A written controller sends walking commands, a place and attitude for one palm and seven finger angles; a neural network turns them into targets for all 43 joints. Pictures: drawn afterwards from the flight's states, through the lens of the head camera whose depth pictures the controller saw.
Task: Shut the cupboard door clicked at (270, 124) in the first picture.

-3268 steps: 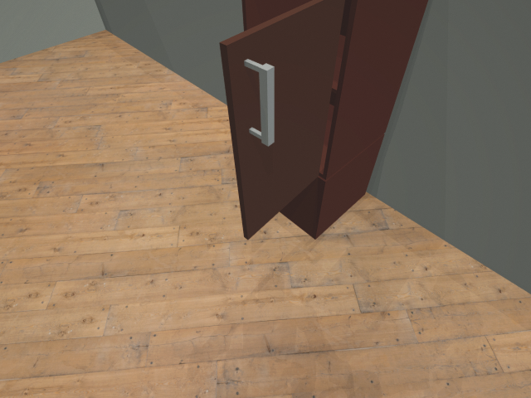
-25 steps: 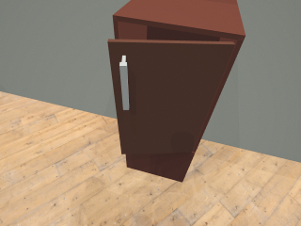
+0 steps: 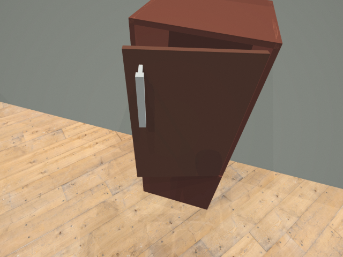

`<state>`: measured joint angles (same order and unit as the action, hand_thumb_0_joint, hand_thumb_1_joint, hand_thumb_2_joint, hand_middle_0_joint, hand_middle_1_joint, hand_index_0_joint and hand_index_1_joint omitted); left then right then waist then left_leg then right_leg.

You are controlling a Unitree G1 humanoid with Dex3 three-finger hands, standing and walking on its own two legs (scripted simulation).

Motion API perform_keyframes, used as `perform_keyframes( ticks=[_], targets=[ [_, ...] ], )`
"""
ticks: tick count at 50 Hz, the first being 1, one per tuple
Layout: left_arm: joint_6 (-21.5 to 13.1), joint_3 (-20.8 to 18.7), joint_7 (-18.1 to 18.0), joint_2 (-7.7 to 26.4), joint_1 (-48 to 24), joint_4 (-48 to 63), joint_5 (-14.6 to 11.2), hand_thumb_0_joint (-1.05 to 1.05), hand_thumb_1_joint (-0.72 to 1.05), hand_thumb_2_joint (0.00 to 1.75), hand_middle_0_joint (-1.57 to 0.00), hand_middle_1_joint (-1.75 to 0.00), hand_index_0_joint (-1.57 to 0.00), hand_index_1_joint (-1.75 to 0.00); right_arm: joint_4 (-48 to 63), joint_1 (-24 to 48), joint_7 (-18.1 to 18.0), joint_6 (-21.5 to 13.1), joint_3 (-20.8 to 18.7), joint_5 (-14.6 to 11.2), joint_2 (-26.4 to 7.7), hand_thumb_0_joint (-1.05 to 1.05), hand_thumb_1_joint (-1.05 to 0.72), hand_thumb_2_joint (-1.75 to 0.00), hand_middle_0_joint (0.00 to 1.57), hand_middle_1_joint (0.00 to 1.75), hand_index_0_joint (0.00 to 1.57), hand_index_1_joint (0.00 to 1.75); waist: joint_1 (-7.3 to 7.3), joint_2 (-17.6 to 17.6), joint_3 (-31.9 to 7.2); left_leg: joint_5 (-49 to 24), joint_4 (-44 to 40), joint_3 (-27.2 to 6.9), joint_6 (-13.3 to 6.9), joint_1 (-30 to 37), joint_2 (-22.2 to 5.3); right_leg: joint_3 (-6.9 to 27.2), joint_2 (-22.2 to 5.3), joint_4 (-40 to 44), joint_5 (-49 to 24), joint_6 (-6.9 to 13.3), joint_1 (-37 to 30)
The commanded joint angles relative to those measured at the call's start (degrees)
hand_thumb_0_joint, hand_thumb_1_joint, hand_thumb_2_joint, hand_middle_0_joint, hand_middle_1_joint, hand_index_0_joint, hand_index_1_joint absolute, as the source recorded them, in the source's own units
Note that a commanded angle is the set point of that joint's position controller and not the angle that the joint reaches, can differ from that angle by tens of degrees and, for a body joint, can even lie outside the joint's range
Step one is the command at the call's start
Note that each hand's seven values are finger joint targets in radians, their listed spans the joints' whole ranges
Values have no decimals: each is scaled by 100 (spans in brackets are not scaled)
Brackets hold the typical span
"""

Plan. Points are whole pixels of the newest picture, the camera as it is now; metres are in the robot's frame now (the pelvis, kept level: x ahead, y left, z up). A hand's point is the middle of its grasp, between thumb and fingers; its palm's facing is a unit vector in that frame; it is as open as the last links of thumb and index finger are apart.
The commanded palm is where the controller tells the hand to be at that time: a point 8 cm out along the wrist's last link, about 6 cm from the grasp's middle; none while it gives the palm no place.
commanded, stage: shuffle to correct the standing spot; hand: left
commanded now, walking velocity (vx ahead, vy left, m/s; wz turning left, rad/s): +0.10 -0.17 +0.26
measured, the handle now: (141, 97) +0.48 +0.12 +0.12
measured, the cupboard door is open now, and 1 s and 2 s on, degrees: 18 18 18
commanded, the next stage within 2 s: come to a stop and stand still in 0.66 s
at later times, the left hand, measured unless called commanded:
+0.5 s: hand out of the picture +0.02 +0.11 -0.20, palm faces +0.13 -0.99 -0.07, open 7.4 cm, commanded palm none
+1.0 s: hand (151, 252) +0.18 +0.06 -0.17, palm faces +0.11 -0.97 -0.21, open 7.4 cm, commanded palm none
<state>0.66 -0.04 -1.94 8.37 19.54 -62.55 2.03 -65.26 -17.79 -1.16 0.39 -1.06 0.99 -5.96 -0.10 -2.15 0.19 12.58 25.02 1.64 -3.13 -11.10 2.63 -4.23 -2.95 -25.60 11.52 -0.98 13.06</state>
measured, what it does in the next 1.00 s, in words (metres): steps to the right: right foot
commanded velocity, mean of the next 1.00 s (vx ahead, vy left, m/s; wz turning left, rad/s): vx -0.01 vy -0.07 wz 0.06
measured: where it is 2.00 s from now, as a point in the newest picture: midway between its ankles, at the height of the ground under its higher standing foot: outside the picture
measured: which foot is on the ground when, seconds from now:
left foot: down 0.00-0.80, up 0.82-1.00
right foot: down 0.00-0.40, up 0.42-0.78, down 0.80-1.00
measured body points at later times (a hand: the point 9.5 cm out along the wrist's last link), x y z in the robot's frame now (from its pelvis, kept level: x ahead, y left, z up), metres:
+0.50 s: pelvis +0.07 -0.03 -0.01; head +0.09 +0.02 +0.44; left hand +0.02 +0.17 -0.19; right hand +0.11 -0.25 -0.14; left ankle +0.04 +0.05 -0.74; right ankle +0.04 -0.16 -0.68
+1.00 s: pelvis +0.11 -0.12 -0.01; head +0.15 -0.13 +0.44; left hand +0.18 +0.11 -0.15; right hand +0.15 -0.38 -0.17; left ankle +0.04 -0.02 -0.68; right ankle +0.17 -0.25 -0.74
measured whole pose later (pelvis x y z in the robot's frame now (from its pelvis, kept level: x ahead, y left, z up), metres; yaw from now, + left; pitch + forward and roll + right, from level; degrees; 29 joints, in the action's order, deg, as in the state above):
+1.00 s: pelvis +0.11 -0.12 -0.01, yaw +7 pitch +0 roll +0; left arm 0.6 -1.7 -1.4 8.0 8.2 -54.4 1.9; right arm -59.7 -12.7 -2.0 3.1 -4.7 0.9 -12.5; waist -1.2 1.7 5.6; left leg 29.5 58.1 1.5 2.5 -21.9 -1.2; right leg -5.3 -3.5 -30.7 12.0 -0.3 18.2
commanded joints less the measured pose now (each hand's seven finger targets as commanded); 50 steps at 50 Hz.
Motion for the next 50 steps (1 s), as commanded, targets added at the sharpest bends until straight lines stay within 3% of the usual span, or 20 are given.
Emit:
perform_keyframes(
  ticks=[1,6,10,12,14,17,18,19,20,21,25,32,37,38,39,40,41,42,44,50],
  targets=[
    [8,-130,35,292,498,213,5,0,90,90,-20,-30,-20,-30,319,-167,-101,-47,-232,22,-957,0,-90,-90,20,30,20,30,70,567,832,2099,-1358,-1533,-214,-1255,-1214,134,-40,-23,517,62,-200],
    [12,-207,57,346,716,270,-15,0,90,90,-20,-30,-20,-30,388,-218,-136,-50,-255,35,-815,0,-90,-90,20,30,20,30,103,270,765,1431,-666,-1160,-162,-1371,-996,335,-236,284,663,180,-373],
    [12,-301,11,614,959,302,-28,0,90,90,-20,-30,-20,-30,474,-272,-143,-48,-164,35,-461,0,-90,-90,20,30,20,30,162,-890,436,856,1201,200,88,-1673,-351,1166,-1109,1095,1161,685,-731],
    [4,-309,6,588,901,352,-18,0,90,90,-20,-30,-20,-30,584,-87,-152,-38,-190,37,-494,0,-90,-90,20,30,20,30,154,-828,333,1426,2190,304,133,-1770,-500,1247,-1369,1239,504,1037,-702],
    [-1,-302,2,530,757,379,16,0,90,90,-20,-30,-20,-30,593,41,-136,-52,-177,28,-454,0,-90,-90,20,30,20,30,103,-270,310,1511,2297,392,178,-1742,-668,884,-1370,897,-700,1249,-766],
    [48,-260,16,505,481,374,-26,0,90,90,-20,-30,-20,-30,380,-501,-132,-94,-118,27,-282,0,-90,-90,20,30,20,30,-196,37,170,289,483,568,217,-321,-666,167,-904,52,-1013,869,-177],
    [68,-233,49,345,468,401,-63,0,90,90,-20,-30,-20,-30,263,-830,-165,-139,-163,55,-537,0,-90,-90,20,30,20,30,-288,685,130,-531,-53,-102,67,369,-1061,-153,-504,-720,-732,536,403],
    [57,-179,79,129,602,473,-69,0,90,90,-20,-30,-20,-30,206,-1154,-228,-172,-268,100,-1053,0,-90,-90,20,30,20,30,-343,1737,-53,-1600,-563,-1683,-388,1059,-2245,-499,-65,-1670,471,141,1369],
    [73,-168,69,243,357,601,-15,0,90,90,-20,-30,-20,-30,186,-1248,-284,-110,-337,120,-1275,0,-90,-90,20,30,20,30,-433,1670,164,-2521,-793,-2270,-882,1116,-2928,-117,54,-2632,2100,90,1898],
    [132,-248,64,375,135,642,33,0,90,90,-20,-30,-20,-30,204,-1139,-305,-107,-310,130,-1238,0,-90,-90,20,30,20,30,-395,1153,383,-2677,-745,-1973,-925,742,-2859,321,-31,-3213,2035,124,1906],
    [186,-334,143,259,99,627,-6,0,90,90,-20,-30,-20,-30,474,-463,-332,-198,-262,95,-1144,0,-90,-90,20,30,20,30,-87,661,492,-3196,-646,-986,-720,323,-2461,601,-130,-3848,1106,-62,1963],
    [300,-404,242,268,-506,930,-59,0,90,90,-20,-30,-20,-30,556,-296,-279,-112,-412,116,-1238,0,-90,-90,20,30,20,30,-168,1391,395,-3145,-468,-38,-365,336,-2013,147,-113,-2292,541,-221,1536],
    [207,-459,293,461,-517,1001,-70,0,90,90,-20,-30,-20,-30,593,-137,-236,-17,-577,133,-1485,0,-90,-90,20,30,20,30,-139,1412,257,-2813,106,-171,-115,104,-1971,-216,153,-653,234,-84,427],
    [159,-491,298,580,-198,929,-71,0,90,90,-20,-30,-20,-30,607,-71,-222,-13,-608,105,-1525,0,-90,-90,20,30,20,30,47,1239,27,-2397,488,-79,50,-3,-1867,-166,114,-38,-378,-59,-102],
    [88,-546,269,859,142,818,-46,0,90,90,-20,-30,-20,-30,617,-143,-180,-11,-595,68,-1377,0,-90,-90,20,30,20,30,173,450,-295,-1396,1094,189,280,-304,-1465,56,-172,380,-1283,-19,-800],
    [20,-651,171,1410,310,767,15,0,90,90,-20,-30,-20,-30,730,-306,-136,12,-483,23,-864,0,-90,-90,20,30,20,30,233,-1315,-665,1353,2311,661,533,-1323,-680,1226,-1463,337,-3248,372,-1642],
    [-9,-581,119,1476,280,801,-44,0,90,90,-20,-30,-20,-30,880,-217,-176,106,-380,-35,-702,0,-90,-90,20,30,20,30,209,-1508,-1008,2568,2996,34,468,-1187,-507,1503,-1864,261,-4210,801,-1251],
    [-30,-520,69,1305,19,887,-36,0,90,90,-20,-30,-20,-30,900,-289,-175,148,-374,-38,-614,0,-90,-90,20,30,20,30,92,-653,-828,2329,3167,-236,374,-1055,-574,1138,-1881,248,-4011,956,-892],
    [-80,-465,5,1165,-510,927,-50,0,90,90,-20,-30,-20,-30,797,-109,-115,217,-346,-40,-624,0,-90,-90,20,30,20,30,4,-1221,-435,2054,3570,-274,440,-1153,-591,1277,-1634,358,-3440,1007,-410],
    [-51,-549,-95,1315,-506,988,-21,0,90,90,-20,-30,-20,-30,901,268,0,266,-344,27,-829,0,-90,-90,20,30,20,30,224,-547,-174,1562,3517,-195,616,-1433,-421,1358,-1851,448,-2915,1216,-458]
  ],
)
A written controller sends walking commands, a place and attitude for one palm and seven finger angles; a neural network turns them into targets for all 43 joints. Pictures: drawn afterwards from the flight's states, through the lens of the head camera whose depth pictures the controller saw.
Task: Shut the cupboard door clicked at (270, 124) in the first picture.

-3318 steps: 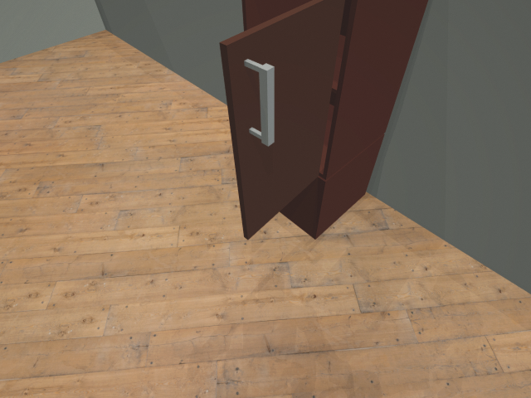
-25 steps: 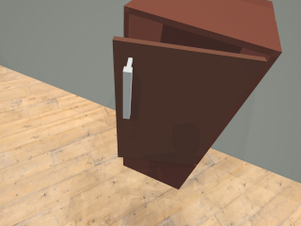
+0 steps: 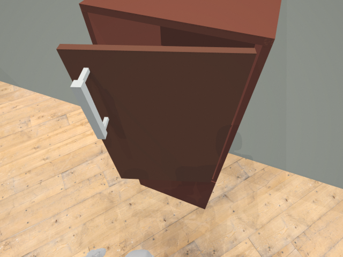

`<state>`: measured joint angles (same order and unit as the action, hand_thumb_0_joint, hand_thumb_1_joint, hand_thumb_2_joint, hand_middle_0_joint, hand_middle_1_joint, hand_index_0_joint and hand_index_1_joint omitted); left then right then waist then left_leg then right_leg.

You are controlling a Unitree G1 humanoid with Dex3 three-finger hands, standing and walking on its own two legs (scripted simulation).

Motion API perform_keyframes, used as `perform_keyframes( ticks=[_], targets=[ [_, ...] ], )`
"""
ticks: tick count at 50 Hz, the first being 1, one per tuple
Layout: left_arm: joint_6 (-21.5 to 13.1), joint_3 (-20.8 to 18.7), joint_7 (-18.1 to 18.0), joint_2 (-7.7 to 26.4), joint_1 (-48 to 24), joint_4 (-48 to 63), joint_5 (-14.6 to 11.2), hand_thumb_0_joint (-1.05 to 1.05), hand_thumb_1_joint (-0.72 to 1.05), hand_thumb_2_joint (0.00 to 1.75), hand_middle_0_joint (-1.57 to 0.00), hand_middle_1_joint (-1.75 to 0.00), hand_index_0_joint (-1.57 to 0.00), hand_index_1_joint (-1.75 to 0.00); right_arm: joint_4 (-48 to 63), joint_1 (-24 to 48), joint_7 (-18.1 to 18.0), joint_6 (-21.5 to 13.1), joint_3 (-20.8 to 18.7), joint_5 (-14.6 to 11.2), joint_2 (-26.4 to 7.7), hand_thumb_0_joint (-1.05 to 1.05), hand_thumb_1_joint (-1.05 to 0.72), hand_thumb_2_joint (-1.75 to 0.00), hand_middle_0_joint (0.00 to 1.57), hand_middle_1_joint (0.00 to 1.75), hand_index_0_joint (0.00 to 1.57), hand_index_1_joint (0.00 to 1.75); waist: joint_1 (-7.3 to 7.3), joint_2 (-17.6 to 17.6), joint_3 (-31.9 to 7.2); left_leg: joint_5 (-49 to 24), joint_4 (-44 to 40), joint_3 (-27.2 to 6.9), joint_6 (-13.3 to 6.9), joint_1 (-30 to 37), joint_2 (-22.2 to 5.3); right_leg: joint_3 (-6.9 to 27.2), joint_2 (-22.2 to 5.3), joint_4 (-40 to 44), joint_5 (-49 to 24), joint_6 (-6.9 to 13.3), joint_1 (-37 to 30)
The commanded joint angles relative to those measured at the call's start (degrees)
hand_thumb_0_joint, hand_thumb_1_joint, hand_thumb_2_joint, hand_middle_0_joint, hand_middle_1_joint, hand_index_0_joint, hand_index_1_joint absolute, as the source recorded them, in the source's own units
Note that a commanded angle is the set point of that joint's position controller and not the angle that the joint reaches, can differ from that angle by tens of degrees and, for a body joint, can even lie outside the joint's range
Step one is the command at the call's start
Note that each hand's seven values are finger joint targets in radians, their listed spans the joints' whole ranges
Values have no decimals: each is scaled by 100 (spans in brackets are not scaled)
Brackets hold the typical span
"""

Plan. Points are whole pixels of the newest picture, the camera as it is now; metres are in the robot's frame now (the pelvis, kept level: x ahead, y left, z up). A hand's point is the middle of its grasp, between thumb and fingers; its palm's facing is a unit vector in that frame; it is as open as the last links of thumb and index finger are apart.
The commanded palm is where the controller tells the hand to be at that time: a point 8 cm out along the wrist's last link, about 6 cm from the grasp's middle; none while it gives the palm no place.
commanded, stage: come to a stop and stand still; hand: left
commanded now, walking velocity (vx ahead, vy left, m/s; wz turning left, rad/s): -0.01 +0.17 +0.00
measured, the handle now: (94, 106) +0.40 +0.19 +0.13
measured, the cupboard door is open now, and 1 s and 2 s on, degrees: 18 18 18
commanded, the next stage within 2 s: look again from close up in 1.36 s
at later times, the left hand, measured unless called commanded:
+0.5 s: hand out of the picture -0.04 +0.25 -0.17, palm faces +0.04 -0.99 -0.15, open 7.4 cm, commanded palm none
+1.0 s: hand out of the picture +0.04 +0.17 -0.16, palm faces -0.01 -0.98 -0.21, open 7.2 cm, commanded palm none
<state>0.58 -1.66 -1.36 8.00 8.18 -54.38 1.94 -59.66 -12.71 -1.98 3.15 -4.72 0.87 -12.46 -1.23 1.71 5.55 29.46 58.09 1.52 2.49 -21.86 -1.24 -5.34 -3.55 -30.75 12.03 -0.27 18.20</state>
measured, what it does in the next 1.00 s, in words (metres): steps on the spot: left foot, then right foot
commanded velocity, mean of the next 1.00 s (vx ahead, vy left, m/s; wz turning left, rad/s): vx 0.04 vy -0.06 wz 0.00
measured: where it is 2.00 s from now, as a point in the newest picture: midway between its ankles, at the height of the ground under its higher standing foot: outside the picture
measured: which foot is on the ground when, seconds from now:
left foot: up 0.00-0.20, down 0.22-1.00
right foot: down 0.00-0.22, up 0.24-0.82, down 0.84-1.00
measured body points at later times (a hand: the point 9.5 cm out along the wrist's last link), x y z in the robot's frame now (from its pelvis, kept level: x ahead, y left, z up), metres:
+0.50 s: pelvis -0.03 +0.06 +0.02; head -0.01 +0.11 +0.46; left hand -0.04 +0.30 -0.16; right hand -0.02 -0.17 -0.12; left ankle -0.05 +0.12 -0.73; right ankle -0.07 -0.09 -0.66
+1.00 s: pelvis -0.04 +0.00 +0.01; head -0.04 -0.01 +0.46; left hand +0.04 +0.22 -0.14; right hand -0.09 -0.19 -0.16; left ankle -0.05 +0.12 -0.73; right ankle -0.05 -0.12 -0.73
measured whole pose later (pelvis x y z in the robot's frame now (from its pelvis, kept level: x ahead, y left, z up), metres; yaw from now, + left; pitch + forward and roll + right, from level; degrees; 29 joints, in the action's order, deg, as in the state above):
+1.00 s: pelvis -0.04 +0.00 +0.01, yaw -1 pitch -1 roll +0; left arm -0.4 -1.5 -2.3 8.6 10.4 -61.3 0.6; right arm -66.9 -20.2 -2.1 0.3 -1.2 1.1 -5.2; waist -2.4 0.6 0.5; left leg 15.2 25.5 4.5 0.7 -9.3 -2.1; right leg -2.9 -1.3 -26.6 15.1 0.2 10.6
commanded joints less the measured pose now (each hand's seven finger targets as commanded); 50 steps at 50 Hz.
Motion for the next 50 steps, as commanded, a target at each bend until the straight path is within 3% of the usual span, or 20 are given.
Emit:
perform_keyframes(
  ticks=[1,6,9,10,11,12,14,17,22,25,31,36,38,40,41,42,43,44,46,50],
  targets=[
    [-37,-399,-168,1375,679,160,-12,0,90,90,-20,-30,-20,-30,405,-174,97,6,23,43,-194,0,-90,-90,20,30,20,30,363,-950,-730,-177,190,-207,55,-385,-35,1518,-1834,1013,-2742,1177,-980],
    [27,-431,-159,1392,431,294,52,0,90,90,-20,-30,-20,-30,551,-238,165,-64,48,18,-78,0,-90,-90,20,30,20,30,286,-1105,-797,-226,-1193,-58,-67,286,-27,1548,-1684,1229,-827,1053,-506],
    [106,-366,-102,1200,200,324,-21,0,90,90,-20,-30,-20,-30,326,-904,150,-186,97,-1,-34,0,-90,-90,20,30,20,30,-56,-943,-889,-1296,-3206,212,-156,1799,101,1071,-1051,886,850,467,427],
    [145,-286,-70,921,265,317,-73,0,90,90,-20,-30,-20,-30,323,-883,135,-236,67,35,-279,0,-90,-90,20,30,20,30,-61,-21,-738,-837,-3858,-484,-314,1856,-368,694,-536,329,1480,149,865],
    [167,-227,-35,563,276,369,-125,0,90,90,-20,-30,-20,-30,455,-676,116,-266,12,107,-687,0,-90,-90,20,30,20,30,-63,1459,-427,155,-4744,-1815,-673,1074,-1358,114,56,-606,1612,-180,1004],
    [175,-213,-23,552,174,385,-89,0,90,90,-20,-30,-20,-30,613,-270,106,-242,8,128,-830,0,-90,-90,20,30,20,30,-2,1492,-39,689,-5200,-2176,-1018,65,-1777,359,89,-1261,1571,-174,682],
    [195,-241,25,633,290,146,1,0,90,90,-20,-30,-20,-30,551,45,34,-331,112,141,-551,0,-90,-90,20,30,20,30,144,832,233,447,-5294,-1936,-1012,70,-1463,735,95,-2120,1086,-134,771],
    [83,-216,108,540,755,-182,-7,0,90,90,-20,-30,-20,-30,413,-294,-49,-450,158,78,-328,0,-90,-90,20,30,20,30,140,68,-6,-1194,-4893,-1279,-911,1392,-1262,739,144,-2636,543,-165,1450],
    [111,-216,77,613,802,-289,-45,0,90,90,-20,-30,-20,-30,87,-1023,-198,-519,217,58,-291,0,-90,-90,20,30,20,30,-47,352,-253,-4221,-4387,-1019,-820,2332,-1464,867,181,-2661,615,-269,1584],
    [208,-221,61,590,833,-295,-58,0,90,90,-20,-30,-20,-30,-43,-1277,-274,-495,199,62,-362,0,-90,-90,20,30,20,30,-80,334,-500,-5378,-4099,-954,-852,2631,-1606,901,229,-2771,753,-289,1545],
    [269,-194,69,399,596,-275,-90,0,90,90,-20,-30,-20,-30,-197,-1270,-261,-444,195,75,-259,0,-90,-90,20,30,20,30,-77,595,-429,-4769,-4126,-843,-1138,2105,-1555,748,88,-2195,822,-279,1072],
    [199,-110,40,207,399,-297,-123,0,90,90,-20,-30,-20,-30,-340,-1136,-177,-401,186,96,-191,0,-90,-90,20,30,20,30,-71,859,-325,-3753,-4177,-832,-1128,1435,-1371,355,116,-853,976,-193,71],
    [151,-112,16,213,488,-376,-132,0,90,90,-20,-30,-20,-30,-406,-1114,-148,-386,179,88,-166,0,-90,-90,20,30,20,30,11,853,-313,-3585,-4057,-815,-1040,1258,-1295,260,163,-236,728,-149,-318],
    [86,-118,-12,263,831,-555,-124,0,90,90,-20,-30,-20,-30,-450,-1074,-119,-378,171,41,-123,0,-90,-90,20,30,20,30,194,431,-459,-2868,-3739,-623,-761,932,-1046,182,152,744,-286,-137,-1076],
    [35,-113,-44,390,910,-612,-119,0,90,90,-20,-30,-20,-30,-474,-1142,-92,-386,195,4,29,0,-90,-90,20,30,20,30,193,110,-435,-2296,-3564,-477,-553,596,-822,451,-61,1056,-596,-92,-1468],
    [-21,-105,-78,567,893,-664,-133,0,90,90,-20,-30,-20,-30,-473,-1180,-64,-382,251,-29,271,0,-90,-90,20,30,20,30,151,-348,-418,-1612,-3399,-271,-354,177,-582,1002,-592,1158,-814,88,-1772],
    [-56,-91,-87,695,859,-695,-137,0,90,90,-20,-30,-20,-30,-452,-1145,-41,-359,313,-24,468,0,-90,-90,20,30,20,30,106,-769,-198,-1012,-3377,13,-222,142,-299,1272,-1002,1184,-905,318,-1393],
    [-53,-64,-74,743,767,-663,-141,0,90,90,-20,-30,-20,-30,-469,-1183,-24,-335,326,3,475,0,-90,-90,20,30,20,30,39,-621,-66,-1089,-3445,47,-209,479,-242,1200,-1069,1202,-565,415,-834],
    [-108,-33,-71,578,649,-669,-154,0,90,90,-20,-30,-20,-30,-588,-1253,-18,-303,321,39,381,0,-90,-90,20,30,20,30,6,-1080,-110,-1660,-3533,56,-200,983,-311,993,-582,1204,-413,335,-525],
    [-114,5,-80,462,749,-684,-156,0,90,90,-20,-30,-20,-30,-650,-1136,-16,-350,317,23,304,0,-90,-90,20,30,20,30,78,-481,-69,-2166,-3729,-35,-243,1080,-454,805,-378,1105,-758,191,-666]
  ],
)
